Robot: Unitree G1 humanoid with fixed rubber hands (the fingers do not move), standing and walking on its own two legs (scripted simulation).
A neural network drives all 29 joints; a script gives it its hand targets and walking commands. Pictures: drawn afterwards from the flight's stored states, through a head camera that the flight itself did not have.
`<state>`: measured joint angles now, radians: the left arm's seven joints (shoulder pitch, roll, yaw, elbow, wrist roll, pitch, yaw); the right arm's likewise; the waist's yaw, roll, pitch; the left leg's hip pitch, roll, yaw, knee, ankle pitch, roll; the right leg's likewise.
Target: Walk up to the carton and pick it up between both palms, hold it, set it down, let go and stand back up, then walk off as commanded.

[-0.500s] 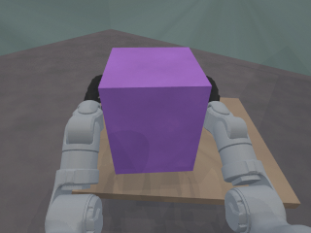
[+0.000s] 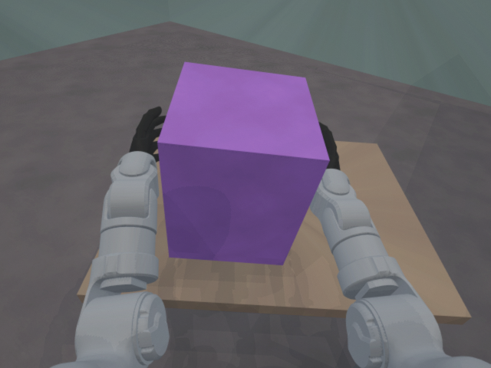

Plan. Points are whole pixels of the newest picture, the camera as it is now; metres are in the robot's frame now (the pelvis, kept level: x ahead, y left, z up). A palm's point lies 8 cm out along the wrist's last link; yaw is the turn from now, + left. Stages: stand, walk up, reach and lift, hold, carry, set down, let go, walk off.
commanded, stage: set down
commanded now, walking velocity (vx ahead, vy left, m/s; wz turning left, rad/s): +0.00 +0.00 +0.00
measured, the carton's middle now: (236, 168) +0.40 +0.02 +0.16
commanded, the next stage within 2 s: none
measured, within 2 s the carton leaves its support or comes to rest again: neither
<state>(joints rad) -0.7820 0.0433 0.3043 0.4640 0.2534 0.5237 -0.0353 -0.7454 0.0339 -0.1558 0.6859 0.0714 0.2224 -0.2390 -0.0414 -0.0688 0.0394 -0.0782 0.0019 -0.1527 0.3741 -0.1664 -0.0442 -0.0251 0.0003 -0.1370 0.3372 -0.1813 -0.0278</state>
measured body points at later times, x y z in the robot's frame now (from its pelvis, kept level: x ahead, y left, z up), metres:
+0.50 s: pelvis +0.01 +0.00 +0.00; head -0.01 +0.04 +0.45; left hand +0.41 +0.16 +0.14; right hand +0.40 -0.13 +0.15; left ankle +0.04 +0.15 -0.75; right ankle +0.02 -0.10 -0.75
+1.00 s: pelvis +0.02 +0.00 +0.00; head +0.03 +0.01 +0.45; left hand +0.42 +0.15 +0.11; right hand +0.42 -0.15 +0.11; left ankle +0.04 +0.15 -0.75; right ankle +0.02 -0.10 -0.75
